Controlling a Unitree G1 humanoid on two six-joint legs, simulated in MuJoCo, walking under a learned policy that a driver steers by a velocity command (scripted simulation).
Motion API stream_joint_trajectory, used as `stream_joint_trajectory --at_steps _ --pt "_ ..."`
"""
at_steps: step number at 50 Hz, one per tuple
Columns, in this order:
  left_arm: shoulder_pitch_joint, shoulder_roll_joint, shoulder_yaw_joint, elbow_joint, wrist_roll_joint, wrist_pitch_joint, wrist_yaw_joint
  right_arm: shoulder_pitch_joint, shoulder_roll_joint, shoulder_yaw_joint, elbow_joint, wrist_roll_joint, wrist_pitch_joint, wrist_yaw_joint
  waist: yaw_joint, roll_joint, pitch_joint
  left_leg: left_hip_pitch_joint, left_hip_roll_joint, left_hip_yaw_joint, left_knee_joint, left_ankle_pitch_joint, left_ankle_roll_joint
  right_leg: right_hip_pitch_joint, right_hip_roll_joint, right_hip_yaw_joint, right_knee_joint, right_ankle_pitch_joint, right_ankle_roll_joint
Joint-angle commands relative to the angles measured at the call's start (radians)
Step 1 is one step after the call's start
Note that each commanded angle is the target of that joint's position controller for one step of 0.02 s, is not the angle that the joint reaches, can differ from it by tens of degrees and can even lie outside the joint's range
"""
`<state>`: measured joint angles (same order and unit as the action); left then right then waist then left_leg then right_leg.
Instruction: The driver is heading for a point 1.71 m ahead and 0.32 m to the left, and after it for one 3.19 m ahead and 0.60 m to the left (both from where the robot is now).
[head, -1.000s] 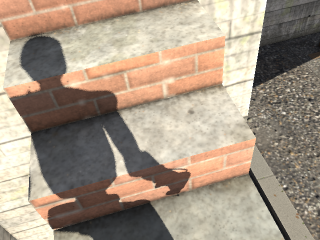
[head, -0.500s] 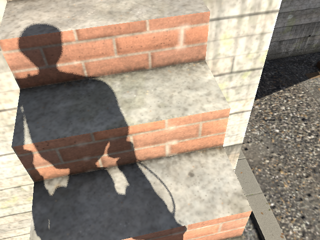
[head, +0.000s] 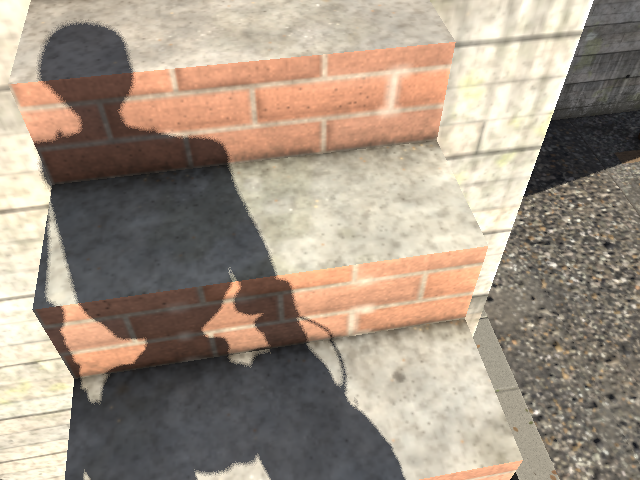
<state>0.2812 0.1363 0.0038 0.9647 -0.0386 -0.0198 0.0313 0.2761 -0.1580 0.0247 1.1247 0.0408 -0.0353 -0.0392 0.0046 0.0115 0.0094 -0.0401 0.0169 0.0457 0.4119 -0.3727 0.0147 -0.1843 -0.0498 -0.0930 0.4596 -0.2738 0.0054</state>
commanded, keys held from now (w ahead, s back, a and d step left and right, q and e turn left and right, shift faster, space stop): no key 1.00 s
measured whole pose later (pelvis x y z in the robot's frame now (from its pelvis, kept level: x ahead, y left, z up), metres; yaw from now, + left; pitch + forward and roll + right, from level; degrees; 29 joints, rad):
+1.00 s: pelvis -0.03 +0.01 +0.01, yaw +0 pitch +0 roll +0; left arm 0.36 0.08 -0.02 1.06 -0.01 0.04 0.07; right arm 0.36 -0.11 0.04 1.17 0.01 -0.04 -0.06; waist 0.00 0.01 0.04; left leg -0.03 0.00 0.10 0.29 -0.26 0.03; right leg -0.16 -0.07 -0.12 0.32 -0.14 0.03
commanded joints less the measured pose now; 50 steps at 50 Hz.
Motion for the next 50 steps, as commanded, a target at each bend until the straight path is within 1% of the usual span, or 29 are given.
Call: stream_joint_trajectory --at_steps 1,2,3,4,5,6,7,8,9,11,12,13,15,16,17,18,20,24,25,26,32,37,38,39,40,44,46,50 --pt "0.073 0.033 -0.001 -0.027 0.003 -0.005 0.008 0.038 -0.064 0.002 -0.029 -0.010 -0.017 -0.014 0.026 0.037 0.000 -0.045 0.054 0.008 0.031 0.969 0.017 0.102 -0.034 -0.001 -0.016 0.521 -0.085" --pt "0.094 0.035 -0.001 -0.020 0.005 -0.001 0.014 0.034 -0.069 0.004 -0.034 -0.010 -0.019 -0.018 0.036 0.041 0.000 -0.054 0.052 0.013 0.051 1.016 0.004 0.127 -0.035 -0.008 -0.019 0.549 -0.081" --pt "0.119 0.037 -0.001 -0.009 0.003 0.004 0.018 0.023 -0.078 0.004 -0.042 -0.008 -0.021 -0.021 0.044 0.032 -0.022 -0.058 0.055 0.011 0.071 1.028 -0.005 0.155 -0.039 -0.010 -0.027 0.555 -0.075" --pt "0.130 0.036 -0.001 0.002 0.007 0.011 0.020 0.018 -0.093 0.002 -0.046 -0.018 -0.022 -0.025 0.043 0.026 -0.044 -0.050 0.060 0.004 0.055 0.951 -0.004 0.177 -0.049 0.000 -0.056 0.514 -0.069" --pt "0.130 0.025 -0.003 0.010 0.016 0.017 0.026 0.011 -0.084 0.001 -0.049 -0.023 -0.023 -0.024 0.036 -0.002 -0.023 -0.061 0.057 -0.002 0.051 0.890 0.001 0.180 -0.053 -0.001 -0.072 0.537 -0.062" --pt "0.131 0.013 -0.007 0.017 0.022 0.020 0.031 0.015 -0.081 0.001 -0.049 -0.027 -0.023 -0.020 0.026 -0.020 -0.020 -0.062 0.056 -0.002 0.041 0.837 0.003 0.187 -0.063 -0.004 -0.077 0.568 -0.055" --pt "0.125 0.011 -0.009 0.018 0.027 0.020 0.035 0.028 -0.063 0.006 -0.046 -0.030 -0.021 -0.017 0.014 -0.028 -0.014 -0.048 0.055 -0.002 0.022 0.796 0.002 0.177 -0.069 -0.009 -0.077 0.591 -0.048" --pt "0.113 0.008 -0.011 0.014 0.029 0.020 0.038 0.041 -0.059 0.008 -0.043 -0.032 -0.019 -0.016 0.001 -0.029 -0.008 -0.024 0.059 -0.007 -0.009 0.781 0.002 0.156 -0.074 -0.016 -0.074 0.594 -0.044" --pt "0.099 0.017 -0.007 0.009 0.029 0.019 0.036 0.051 -0.058 0.011 -0.039 -0.031 -0.016 -0.015 -0.006 -0.022 0.001 0.008 0.059 -0.008 -0.031 0.795 -0.002 0.126 -0.071 -0.025 -0.071 0.573 -0.041" --pt "0.077 0.027 -0.001 -0.002 0.023 0.019 0.030 0.056 -0.064 0.014 -0.035 -0.029 -0.011 -0.021 -0.009 0.003 0.004 0.076 0.075 -0.012 -0.053 0.883 -0.009 0.057 -0.072 -0.034 -0.061 0.479 -0.039" --pt "0.078 0.027 0.001 -0.003 0.020 0.020 0.028 0.054 -0.070 0.015 -0.036 -0.028 -0.010 -0.025 -0.005 0.014 0.001 0.105 0.085 -0.010 -0.048 0.933 -0.010 0.029 -0.070 -0.038 -0.058 0.426 -0.040" --pt "0.078 0.029 0.003 0.004 0.019 0.026 0.025 0.053 -0.057 0.022 -0.046 -0.030 -0.012 -0.027 -0.008 0.019 0.003 0.132 0.094 -0.009 -0.047 0.965 -0.012 -0.003 -0.067 -0.041 -0.055 0.369 -0.040" --pt "0.081 0.018 0.003 0.003 0.016 0.037 0.024 0.044 -0.061 0.024 -0.052 -0.028 -0.014 -0.029 0.000 0.032 0.000 0.143 0.104 -0.003 -0.039 0.989 -0.009 -0.023 -0.066 -0.045 -0.057 0.290 -0.037" --pt "0.079 0.018 0.003 0.002 0.015 0.041 0.025 0.043 -0.061 0.025 -0.055 -0.028 -0.013 -0.030 0.001 0.029 -0.001 0.141 0.107 0.000 -0.041 0.975 -0.008 -0.028 -0.066 -0.044 -0.059 0.271 -0.037" --pt "0.085 0.020 0.006 0.007 0.016 0.046 0.025 0.054 -0.052 0.029 -0.056 -0.028 -0.015 -0.031 0.006 0.029 -0.008 0.140 0.109 0.005 -0.042 0.931 -0.003 -0.016 -0.068 -0.048 -0.067 0.265 -0.035" --pt "0.085 0.015 0.006 0.009 0.016 0.053 0.028 0.045 -0.066 0.025 -0.058 -0.029 -0.017 -0.031 0.009 0.017 -0.001 0.122 0.111 0.004 -0.051 0.894 0.003 -0.010 -0.072 -0.041 -0.075 0.266 -0.035" --pt "0.094 0.010 0.004 0.021 0.025 0.058 0.033 0.047 -0.068 0.023 -0.056 -0.034 -0.020 -0.028 0.013 0.024 0.023 0.063 0.107 -0.001 -0.068 0.812 0.013 0.027 -0.081 -0.031 -0.093 0.309 -0.027" --pt "0.103 0.018 0.004 0.036 0.032 0.061 0.037 0.078 -0.056 0.024 -0.047 -0.033 -0.020 -0.024 0.007 0.006 0.020 0.040 0.103 -0.008 -0.100 0.671 0.019 0.065 -0.095 -0.008 -0.116 0.363 -0.025" --pt "0.108 0.020 0.004 0.039 0.031 0.060 0.038 0.088 -0.056 0.024 -0.043 -0.033 -0.020 -0.023 0.006 0.000 0.023 0.029 0.103 -0.007 -0.106 0.631 0.020 0.072 -0.096 -0.004 -0.124 0.365 -0.026" --pt "0.108 0.030 0.004 0.037 0.031 0.060 0.039 0.086 -0.076 0.016 -0.034 -0.030 -0.017 -0.021 0.002 -0.003 0.015 0.023 0.109 -0.019 -0.122 0.621 0.015 0.080 -0.104 0.012 -0.129 0.391 -0.019" --pt "0.124 0.028 0.000 0.049 0.036 0.062 0.045 0.120 -0.056 0.015 -0.008 -0.035 -0.016 -0.017 -0.001 -0.023 0.038 -0.023 0.106 -0.020 -0.165 0.447 0.021 0.096 -0.113 0.030 -0.161 0.389 -0.021" --pt "0.133 0.024 -0.001 0.055 0.037 0.066 0.049 0.139 -0.038 0.017 0.010 -0.037 -0.016 -0.017 -0.002 -0.021 0.060 -0.056 0.106 -0.023 -0.189 0.359 0.025 0.089 -0.114 0.038 -0.179 0.352 -0.024" --pt "0.146 0.018 -0.005 0.062 0.037 0.063 0.045 0.151 -0.040 0.014 0.013 -0.039 -0.016 -0.018 -0.007 -0.048 0.064 -0.042 0.113 -0.032 -0.194 0.328 0.023 0.074 -0.116 0.038 -0.180 0.351 -0.023" --pt "0.147 0.013 -0.006 0.064 0.037 0.062 0.044 0.154 -0.037 0.014 0.017 -0.040 -0.015 -0.019 -0.006 -0.043 0.069 -0.047 0.112 -0.033 -0.196 0.317 0.023 0.070 -0.115 0.040 -0.183 0.340 -0.023" --pt "0.148 0.006 -0.009 0.059 0.035 0.060 0.044 0.158 -0.043 0.010 0.027 -0.035 -0.012 -0.022 -0.001 -0.029 0.067 -0.054 0.111 -0.033 -0.193 0.300 0.024 0.073 -0.119 0.042 -0.183 0.329 -0.025" --pt "0.145 0.008 -0.010 0.066 0.033 0.057 0.042 0.167 -0.022 0.009 0.040 -0.035 -0.009 -0.024 -0.002 -0.014 0.083 -0.071 0.111 -0.037 -0.200 0.246 0.023 0.051 -0.115 0.047 -0.184 0.269 -0.030" --pt "0.151 -0.001 -0.013 0.073 0.033 0.057 0.041 0.169 -0.017 0.009 0.044 -0.035 -0.008 -0.023 -0.001 -0.015 0.095 -0.078 0.111 -0.040 -0.201 0.235 0.024 0.038 -0.114 0.049 -0.186 0.246 -0.031" --pt "0.158 -0.005 -0.016 0.084 0.031 0.056 0.040 0.181 -0.010 0.008 0.055 -0.034 -0.006 -0.021 0.000 -0.007 0.103 -0.080 0.109 -0.043 -0.199 0.233 0.025 0.021 -0.112 0.051 -0.184 0.220 -0.033"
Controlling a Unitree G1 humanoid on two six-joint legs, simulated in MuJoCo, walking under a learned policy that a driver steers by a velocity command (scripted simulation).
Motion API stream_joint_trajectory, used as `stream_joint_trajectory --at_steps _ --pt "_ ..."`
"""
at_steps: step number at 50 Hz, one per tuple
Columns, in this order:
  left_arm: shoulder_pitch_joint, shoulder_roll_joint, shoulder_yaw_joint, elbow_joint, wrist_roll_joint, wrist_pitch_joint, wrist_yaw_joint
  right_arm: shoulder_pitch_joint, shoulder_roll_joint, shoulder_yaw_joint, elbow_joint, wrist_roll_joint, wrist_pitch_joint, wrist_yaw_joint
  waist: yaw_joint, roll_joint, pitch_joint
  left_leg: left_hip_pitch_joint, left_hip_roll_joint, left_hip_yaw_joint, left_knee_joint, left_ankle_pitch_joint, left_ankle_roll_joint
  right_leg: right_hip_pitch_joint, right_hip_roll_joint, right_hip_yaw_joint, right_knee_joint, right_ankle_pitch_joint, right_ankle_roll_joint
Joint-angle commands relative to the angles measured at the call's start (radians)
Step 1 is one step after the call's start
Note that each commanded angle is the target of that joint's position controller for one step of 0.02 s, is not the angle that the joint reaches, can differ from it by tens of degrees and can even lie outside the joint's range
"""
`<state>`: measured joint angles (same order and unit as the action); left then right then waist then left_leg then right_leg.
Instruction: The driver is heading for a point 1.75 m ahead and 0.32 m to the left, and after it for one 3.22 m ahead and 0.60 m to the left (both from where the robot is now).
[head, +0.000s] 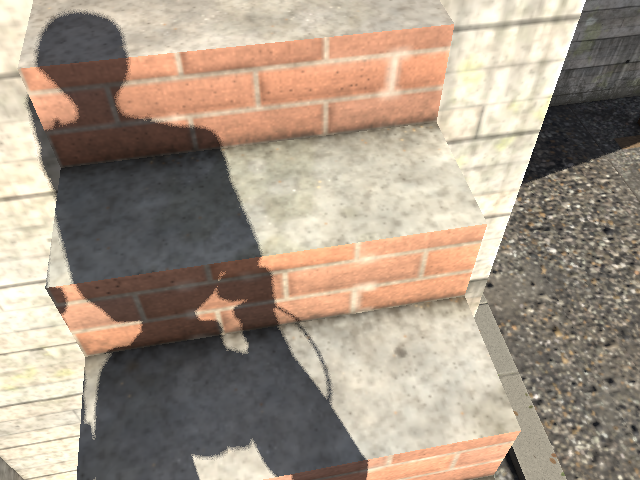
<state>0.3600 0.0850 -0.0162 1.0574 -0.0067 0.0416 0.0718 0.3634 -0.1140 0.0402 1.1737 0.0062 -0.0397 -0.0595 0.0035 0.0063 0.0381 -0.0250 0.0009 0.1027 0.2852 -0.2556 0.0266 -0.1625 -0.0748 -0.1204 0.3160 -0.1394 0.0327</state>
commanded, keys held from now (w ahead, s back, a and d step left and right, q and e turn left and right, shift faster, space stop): no key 1.00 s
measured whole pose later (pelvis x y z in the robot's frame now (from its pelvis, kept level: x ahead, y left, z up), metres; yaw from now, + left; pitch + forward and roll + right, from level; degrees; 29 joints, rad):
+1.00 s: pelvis +0.01 +0.01 +0.00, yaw -1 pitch +0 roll +0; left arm 0.36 0.09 -0.01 1.07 -0.01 0.05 0.10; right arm 0.35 -0.08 0.04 1.19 0.00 -0.06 -0.05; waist 0.00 0.00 0.04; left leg 0.00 -0.02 0.12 0.24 -0.25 0.04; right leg -0.17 -0.09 -0.08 0.32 -0.15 0.05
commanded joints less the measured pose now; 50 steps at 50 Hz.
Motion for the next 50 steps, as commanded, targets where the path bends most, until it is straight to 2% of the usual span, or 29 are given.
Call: stream_joint_trajectory --at_steps 1,4,10,11,12,13,14,16,17,22,33,50 --pt "0.082 0.045 0.004 -0.006 -0.001 -0.005 0.000 0.096 -0.052 -0.007 0.008 0.001 -0.001 -0.001 0.001 -0.001 0.075 -0.094 0.125 -0.100 -0.072 0.117 0.013 -0.004 -0.087 0.078 -0.040 0.082 -0.061" --pt "0.078 0.046 0.003 -0.003 -0.003 -0.014 -0.002 0.094 -0.054 -0.009 0.001 -0.003 0.002 0.000 0.000 -0.004 0.073 -0.090 0.123 -0.103 -0.071 0.110 0.019 -0.012 -0.086 0.081 -0.045 0.073 -0.064" --pt "0.091 0.040 0.002 0.008 -0.005 -0.014 0.000 0.109 -0.046 -0.009 0.004 -0.001 0.003 0.002 0.001 -0.004 0.073 -0.077 0.123 -0.105 -0.068 0.142 0.019 -0.024 -0.087 0.081 -0.039 0.080 -0.064" --pt "0.086 0.037 0.003 0.009 -0.007 -0.013 0.002 0.088 -0.008 0.003 -0.014 -0.019 0.004 0.008 -0.001 -0.006 0.080 -0.083 0.126 -0.103 -0.072 0.167 0.014 -0.014 -0.083 0.093 -0.044 0.096 -0.067" --pt "0.090 0.039 0.003 0.012 -0.006 -0.012 0.003 0.094 -0.013 0.003 -0.015 -0.019 0.004 0.010 -0.004 0.002 0.074 -0.083 0.125 -0.102 -0.073 0.178 0.012 -0.003 -0.086 0.095 -0.041 0.106 -0.067" --pt "0.095 0.036 0.002 0.008 -0.008 -0.015 0.005 0.100 -0.032 -0.002 -0.008 -0.011 0.006 0.008 0.001 0.007 0.060 -0.075 0.124 -0.103 -0.067 0.181 0.013 0.009 -0.089 0.095 -0.038 0.117 -0.068" --pt "0.095 0.038 0.001 0.009 -0.010 -0.018 0.004 0.106 -0.038 -0.004 -0.009 -0.008 0.008 0.006 -0.001 -0.006 0.060 -0.070 0.125 -0.103 -0.065 0.184 0.014 0.006 -0.089 0.095 -0.036 0.121 -0.068" --pt "0.091 0.038 0.001 0.008 -0.011 -0.019 0.004 0.104 -0.038 -0.005 -0.012 -0.008 0.009 0.005 -0.001 -0.008 0.062 -0.066 0.126 -0.104 -0.065 0.193 0.014 0.000 -0.089 0.095 -0.035 0.122 -0.068" --pt "0.078 0.054 0.005 0.004 -0.002 -0.015 0.016 0.097 -0.023 -0.003 -0.010 -0.014 0.002 0.004 -0.006 -0.012 0.060 -0.083 0.128 -0.092 -0.077 0.201 0.010 0.006 -0.096 0.104 -0.035 0.138 -0.077" --pt "0.092 0.054 0.008 0.004 -0.005 -0.008 0.027 0.093 -0.020 -0.002 -0.002 -0.010 -0.009 0.010 -0.003 -0.003 0.054 -0.073 0.128 -0.093 -0.085 0.226 0.006 0.011 -0.098 0.108 -0.031 0.142 -0.078" --pt "0.093 0.059 0.010 0.006 -0.005 0.008 0.027 0.091 -0.016 -0.001 0.017 -0.007 -0.018 0.012 0.000 0.012 0.052 -0.049 0.132 -0.092 -0.087 0.306 -0.012 -0.001 -0.096 0.106 -0.014 0.144 -0.072" --pt "0.097 0.064 0.012 0.007 -0.004 0.009 0.027 0.097 -0.022 -0.004 0.018 -0.004 -0.017 0.008 0.000 0.001 0.046 -0.043 0.128 -0.084 -0.083 0.293 -0.002 0.020 -0.099 0.112 -0.016 0.205 -0.071"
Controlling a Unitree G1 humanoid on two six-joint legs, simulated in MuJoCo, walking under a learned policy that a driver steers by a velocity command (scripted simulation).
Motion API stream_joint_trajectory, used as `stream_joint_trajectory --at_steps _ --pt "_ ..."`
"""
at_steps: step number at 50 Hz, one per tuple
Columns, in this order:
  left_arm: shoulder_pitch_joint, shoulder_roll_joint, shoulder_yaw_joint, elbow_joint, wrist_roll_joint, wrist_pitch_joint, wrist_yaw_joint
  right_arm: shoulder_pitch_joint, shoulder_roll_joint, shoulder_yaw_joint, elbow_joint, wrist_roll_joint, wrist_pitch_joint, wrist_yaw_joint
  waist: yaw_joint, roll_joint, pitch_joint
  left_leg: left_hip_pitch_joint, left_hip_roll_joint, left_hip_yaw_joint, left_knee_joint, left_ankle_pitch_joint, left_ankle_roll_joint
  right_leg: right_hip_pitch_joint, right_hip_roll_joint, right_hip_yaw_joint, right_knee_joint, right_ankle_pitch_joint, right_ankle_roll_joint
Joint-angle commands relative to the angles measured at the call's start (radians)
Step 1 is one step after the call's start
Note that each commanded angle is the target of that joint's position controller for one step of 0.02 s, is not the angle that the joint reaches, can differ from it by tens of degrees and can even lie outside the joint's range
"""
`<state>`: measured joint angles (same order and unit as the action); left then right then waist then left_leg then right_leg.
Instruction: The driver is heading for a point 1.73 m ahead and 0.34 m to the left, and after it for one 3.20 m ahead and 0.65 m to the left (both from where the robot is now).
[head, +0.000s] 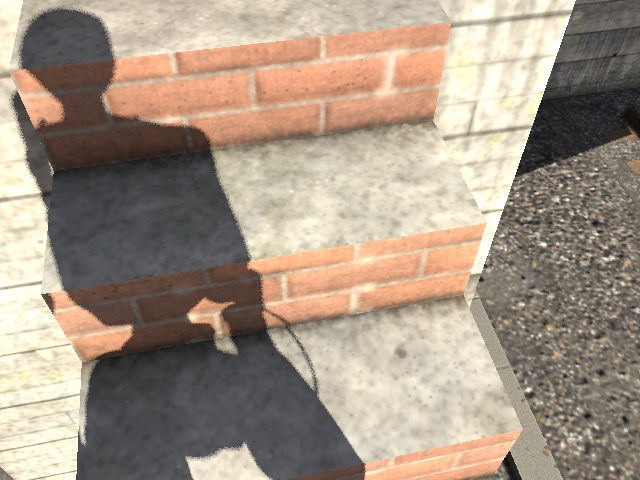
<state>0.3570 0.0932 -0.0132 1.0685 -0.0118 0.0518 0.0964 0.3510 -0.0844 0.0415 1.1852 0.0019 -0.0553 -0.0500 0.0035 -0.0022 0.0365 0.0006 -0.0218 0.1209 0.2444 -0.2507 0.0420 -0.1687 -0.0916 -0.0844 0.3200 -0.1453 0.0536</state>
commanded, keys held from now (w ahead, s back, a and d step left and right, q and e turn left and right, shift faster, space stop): no key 0.54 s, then w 0.46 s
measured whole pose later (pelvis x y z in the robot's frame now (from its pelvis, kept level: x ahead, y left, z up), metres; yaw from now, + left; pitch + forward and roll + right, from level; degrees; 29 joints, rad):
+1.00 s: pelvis +0.04 +0.00 +0.00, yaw +1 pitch +0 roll -1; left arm 0.28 0.12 0.01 1.04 -0.04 -0.01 0.06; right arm 0.33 -0.12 0.05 1.14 0.03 -0.06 -0.06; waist 0.01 0.03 0.04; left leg 0.08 -0.02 0.10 0.21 -0.29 0.04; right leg -0.12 -0.09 -0.08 0.35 -0.22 0.03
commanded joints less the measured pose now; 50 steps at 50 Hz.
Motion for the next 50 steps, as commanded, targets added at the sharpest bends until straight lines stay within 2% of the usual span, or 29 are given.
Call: stream_joint_trajectory --at_steps 1,12,13,14,15,16,17,18,19,20,21,27,28,30,31,32,36,39,43,44,45,46,49,50 --pt "0.100 0.057 0.009 -0.005 0.001 -0.001 0.002 0.110 -0.052 -0.006 0.006 0.001 -0.002 -0.001 0.000 0.009 0.047 -0.069 0.151 -0.102 -0.043 0.286 -0.016 0.028 -0.082 0.076 -0.021 0.214 -0.092" --pt "0.090 0.063 0.014 -0.010 0.002 0.000 0.003 0.108 -0.059 -0.005 0.002 0.000 -0.002 -0.002 -0.001 0.007 0.043 -0.070 0.153 -0.102 -0.043 0.278 -0.016 0.038 -0.082 0.077 -0.027 0.228 -0.093" --pt "0.103 0.045 0.011 -0.004 -0.007 -0.004 -0.009 0.115 -0.071 -0.008 -0.001 0.006 0.006 -0.001 0.004 0.013 0.048 -0.049 0.152 -0.113 -0.031 0.283 -0.013 0.027 -0.074 0.067 -0.026 0.209 -0.085" --pt "0.103 0.042 0.009 -0.003 -0.007 -0.007 -0.014 0.115 -0.071 -0.009 -0.003 0.005 0.010 -0.003 0.006 0.008 0.051 -0.046 0.154 -0.113 -0.026 0.287 -0.012 0.019 -0.073 0.064 -0.028 0.200 -0.084" --pt "0.084 0.063 0.013 -0.008 0.003 -0.004 -0.005 0.109 -0.058 -0.006 -0.004 -0.002 0.005 -0.005 0.000 0.000 0.050 -0.067 0.156 -0.102 -0.039 0.280 -0.015 0.027 -0.080 0.073 -0.031 0.215 -0.092" --pt "0.080 0.068 0.015 -0.010 0.004 -0.003 -0.001 0.109 -0.059 -0.006 -0.005 -0.003 0.002 -0.004 -0.002 0.006 0.051 -0.071 0.154 -0.103 -0.043 0.273 -0.015 0.032 -0.081 0.076 -0.029 0.225 -0.093" --pt "0.094 0.050 0.011 -0.006 -0.005 -0.006 -0.011 0.115 -0.071 -0.008 -0.007 0.003 0.007 -0.002 0.004 0.014 0.051 -0.050 0.153 -0.113 -0.031 0.280 -0.012 0.025 -0.074 0.068 -0.027 0.212 -0.085" --pt "0.083 0.066 0.014 -0.009 0.004 -0.004 -0.004 0.108 -0.058 -0.006 -0.005 -0.002 0.004 -0.004 0.000 0.005 0.046 -0.066 0.155 -0.102 -0.040 0.281 -0.015 0.031 -0.081 0.074 -0.030 0.220 -0.092" --pt "0.080 0.071 0.016 -0.011 0.004 -0.002 -0.001 0.109 -0.059 -0.006 -0.006 -0.002 0.001 -0.004 -0.001 0.009 0.047 -0.068 0.154 -0.103 -0.043 0.276 -0.015 0.035 -0.082 0.077 -0.029 0.223 -0.093" --pt "0.095 0.051 0.012 -0.005 -0.006 -0.005 -0.011 0.117 -0.072 -0.008 -0.008 0.004 0.007 -0.003 0.004 0.016 0.051 -0.048 0.153 -0.113 -0.031 0.280 -0.012 0.025 -0.074 0.068 -0.028 0.209 -0.084" --pt "0.082 0.065 0.015 -0.008 0.003 -0.004 -0.004 0.110 -0.058 -0.006 -0.007 -0.001 0.004 -0.004 0.000 0.005 0.047 -0.065 0.155 -0.102 -0.041 0.280 -0.015 0.031 -0.081 0.075 -0.032 0.218 -0.092" --pt "0.083 0.068 0.018 -0.007 0.002 0.000 0.001 0.112 -0.060 -0.004 -0.006 0.000 -0.002 -0.003 0.000 0.013 0.045 -0.066 0.155 -0.104 -0.047 0.277 -0.017 0.037 -0.082 0.078 -0.033 0.218 -0.092" --pt "0.086 0.059 0.015 -0.004 0.003 -0.001 0.000 0.112 -0.050 0.000 -0.006 -0.001 -0.003 -0.003 0.000 0.012 0.035 -0.065 0.151 -0.107 -0.059 0.230 -0.016 0.048 -0.078 0.079 -0.045 0.181 -0.093" --pt "0.072 0.055 0.014 -0.005 0.005 -0.006 -0.002 0.091 -0.044 0.003 -0.012 -0.001 -0.007 -0.001 0.001 0.009 0.057 -0.079 0.145 -0.118 -0.089 0.120 -0.007 0.042 -0.069 0.079 -0.065 0.110 -0.097" --pt "0.063 0.056 0.014 -0.005 0.004 -0.009 -0.003 0.083 -0.046 0.003 -0.014 0.001 -0.010 0.000 0.000 0.010 0.068 -0.085 0.143 -0.123 -0.100 0.083 -0.002 0.036 -0.064 0.077 -0.066 0.088 -0.101" --pt "0.056 0.062 0.017 -0.011 0.006 -0.011 -0.003 0.075 -0.048 0.004 -0.013 0.003 -0.012 0.001 0.004 0.036 0.066 -0.095 0.132 -0.116 -0.104 0.069 0.005 0.050 -0.061 0.078 -0.071 0.073 -0.106" --pt "0.037 0.061 0.017 -0.017 -0.004 -0.025 -0.008 0.064 -0.053 0.004 -0.017 0.015 -0.023 0.004 0.001 0.020 0.074 -0.081 0.130 -0.121 -0.104 0.074 0.018 0.033 -0.045 0.063 -0.047 0.053 -0.124" --pt "0.009 0.060 0.017 -0.029 -0.010 -0.035 -0.013 0.049 -0.054 0.006 -0.027 0.022 -0.029 0.006 0.000 0.024 0.080 -0.065 0.131 -0.120 -0.096 0.156 0.019 0.017 -0.032 0.051 -0.021 0.060 -0.134" --pt "0.005 0.057 0.019 -0.029 -0.010 -0.045 -0.018 0.050 -0.061 0.006 -0.031 0.020 -0.032 0.005 0.001 0.027 0.050 -0.005 0.132 -0.115 -0.071 0.366 0.002 0.029 -0.033 0.055 -0.006 0.126 -0.135" --pt "-0.005 0.050 0.018 -0.033 -0.010 -0.050 -0.019 0.051 -0.063 0.005 -0.035 0.018 -0.032 0.005 -0.002 0.029 0.076 -0.003 0.127 -0.109 -0.064 0.429 0.001 0.012 -0.026 0.046 0.006 0.144 -0.140" --pt "-0.003 0.056 0.020 -0.035 -0.012 -0.054 -0.021 0.058 -0.067 0.005 -0.035 0.019 -0.032 0.005 0.000 0.032 0.053 0.016 0.129 -0.105 -0.053 0.490 -0.003 0.023 -0.026 0.043 0.016 0.165 -0.141" --pt "-0.004 0.034 0.015 -0.040 -0.026 -0.061 -0.035 0.063 -0.068 0.007 -0.046 0.025 -0.024 0.005 0.004 0.059 0.032 0.066 0.124 -0.105 -0.029 0.559 -0.005 0.022 -0.016 0.027 0.027 0.171 -0.130" --pt "-0.021 0.056 0.020 -0.050 -0.030 -0.071 -0.047 0.044 -0.095 0.002 -0.078 0.022 -0.014 -0.008 0.018 0.047 0.001 0.083 0.123 -0.089 0.016 0.716 -0.014 0.055 -0.009 0.016 0.029 0.234 -0.120" --pt "-0.009 0.073 0.028 -0.043 -0.030 -0.071 -0.049 0.060 -0.120 -0.007 -0.079 0.032 -0.017 -0.012 0.020 0.044 -0.022 0.091 0.115 -0.076 0.032 0.713 -0.007 0.074 -0.012 0.005 0.034 0.247 -0.119"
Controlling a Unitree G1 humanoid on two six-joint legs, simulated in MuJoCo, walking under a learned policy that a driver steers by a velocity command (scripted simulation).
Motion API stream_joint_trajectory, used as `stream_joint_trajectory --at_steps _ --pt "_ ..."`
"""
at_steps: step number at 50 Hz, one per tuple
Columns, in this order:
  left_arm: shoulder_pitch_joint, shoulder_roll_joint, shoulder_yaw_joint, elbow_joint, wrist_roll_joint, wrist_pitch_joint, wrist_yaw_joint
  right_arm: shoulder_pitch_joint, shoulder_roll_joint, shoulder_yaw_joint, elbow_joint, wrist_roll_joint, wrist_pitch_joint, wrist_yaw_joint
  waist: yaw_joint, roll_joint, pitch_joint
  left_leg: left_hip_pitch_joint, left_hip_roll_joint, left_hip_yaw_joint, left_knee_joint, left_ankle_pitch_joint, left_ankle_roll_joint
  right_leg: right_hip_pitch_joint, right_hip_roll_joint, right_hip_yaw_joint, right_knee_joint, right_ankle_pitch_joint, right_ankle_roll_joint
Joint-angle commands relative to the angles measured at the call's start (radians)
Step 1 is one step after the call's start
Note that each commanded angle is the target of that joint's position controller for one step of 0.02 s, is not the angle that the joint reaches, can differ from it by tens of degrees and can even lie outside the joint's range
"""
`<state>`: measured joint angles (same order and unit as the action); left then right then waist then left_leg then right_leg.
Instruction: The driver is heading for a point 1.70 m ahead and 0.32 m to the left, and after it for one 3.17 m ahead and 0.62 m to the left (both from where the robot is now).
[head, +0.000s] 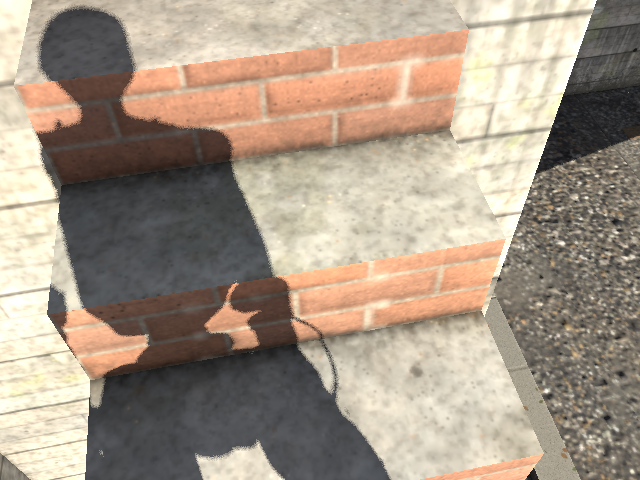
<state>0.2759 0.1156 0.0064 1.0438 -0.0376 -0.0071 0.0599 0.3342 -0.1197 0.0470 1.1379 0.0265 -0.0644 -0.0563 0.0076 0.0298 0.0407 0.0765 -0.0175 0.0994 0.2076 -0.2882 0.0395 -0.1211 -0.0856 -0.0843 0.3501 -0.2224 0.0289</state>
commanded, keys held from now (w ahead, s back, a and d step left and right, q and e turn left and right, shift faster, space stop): w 1.00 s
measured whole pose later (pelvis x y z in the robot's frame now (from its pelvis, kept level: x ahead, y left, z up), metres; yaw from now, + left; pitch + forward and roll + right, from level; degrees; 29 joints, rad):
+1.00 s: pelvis -0.01 -0.01 +0.00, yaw +1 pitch +0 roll -1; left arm 0.16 0.16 0.02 1.06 -0.01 0.00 0.04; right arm 0.30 -0.17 0.04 1.08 0.01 -0.08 -0.05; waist 0.00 0.02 0.03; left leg 0.07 -0.01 0.08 0.17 -0.25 0.03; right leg -0.10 -0.08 -0.10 0.28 -0.17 0.05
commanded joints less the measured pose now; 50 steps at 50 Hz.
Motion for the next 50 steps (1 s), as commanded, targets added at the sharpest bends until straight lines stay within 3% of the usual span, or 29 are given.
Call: stream_joint_trajectory --at_steps 1,5,9,10,19,27,37,38,50 --pt "0.057 0.061 0.012 -0.025 -0.006 -0.010 -0.011 0.061 -0.087 -0.014 -0.046 0.008 -0.009 -0.007 0.018 0.005 -0.030 0.005 0.106 -0.049 0.078 0.746 0.000 0.041 -0.016 0.004 0.003 0.347 -0.091" --pt "0.035 0.074 0.014 -0.024 -0.003 -0.007 -0.013 0.026 -0.076 -0.012 -0.094 -0.005 -0.006 -0.004 0.015 -0.048 -0.036 -0.039 0.100 -0.041 0.107 0.723 -0.012 0.080 -0.020 -0.001 -0.001 0.450 -0.074" --pt "0.000 0.089 0.018 -0.035 0.002 -0.008 -0.015 0.026 -0.082 -0.008 -0.116 -0.002 -0.002 -0.004 0.006 0.001 -0.051 -0.008 0.098 -0.039 0.110 0.754 -0.025 0.068 -0.019 -0.012 -0.001 0.468 -0.074" --pt "0.005 0.086 0.017 -0.038 -0.001 -0.012 -0.016 0.034 -0.105 -0.014 -0.109 0.001 0.002 -0.008 0.011 0.011 -0.059 -0.004 0.099 -0.041 0.113 0.750 -0.023 0.073 -0.022 -0.011 -0.008 0.462 -0.074" --pt "-0.062 0.097 0.016 -0.058 0.009 -0.017 -0.019 -0.004 -0.124 -0.013 -0.143 -0.005 0.008 -0.011 0.001 0.001 -0.044 0.024 0.120 -0.053 0.069 0.696 -0.025 0.024 -0.026 -0.003 -0.029 0.425 -0.065" --pt "-0.086 0.104 0.017 -0.064 0.019 -0.019 -0.017 -0.030 -0.107 -0.010 -0.141 -0.015 -0.003 -0.003 0.008 0.005 -0.030 -0.012 0.128 -0.075 0.026 0.583 -0.007 0.047 -0.050 0.033 -0.072 0.399 -0.057" --pt "-0.099 0.110 0.020 -0.048 0.020 -0.014 -0.015 -0.008 -0.099 -0.010 -0.108 -0.019 -0.017 0.006 0.002 -0.002 -0.033 -0.010 0.138 -0.099 -0.013 0.518 -0.003 0.035 -0.056 0.041 -0.080 0.336 -0.059" --pt "-0.115 0.117 0.023 -0.047 0.022 -0.010 -0.016 -0.015 -0.083 -0.004 -0.117 -0.024 -0.021 0.010 -0.004 -0.004 -0.022 -0.007 0.139 -0.100 -0.015 0.536 -0.007 0.020 -0.053 0.039 -0.075 0.336 -0.058" --pt "-0.098 0.119 0.026 -0.008 0.026 -0.001 -0.023 0.018 -0.092 -0.006 -0.080 -0.021 -0.026 0.013 -0.003 0.003 -0.020 -0.018 0.136 -0.112 -0.019 0.490 0.002 0.019 -0.053 0.050 -0.085 0.313 -0.061"
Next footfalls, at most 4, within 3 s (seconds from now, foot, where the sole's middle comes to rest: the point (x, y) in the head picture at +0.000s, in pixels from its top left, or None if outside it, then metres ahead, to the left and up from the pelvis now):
none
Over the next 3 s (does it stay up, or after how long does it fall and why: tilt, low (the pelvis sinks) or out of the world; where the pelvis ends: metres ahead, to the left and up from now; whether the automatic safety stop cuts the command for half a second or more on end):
stays up -0.05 -0.02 0.00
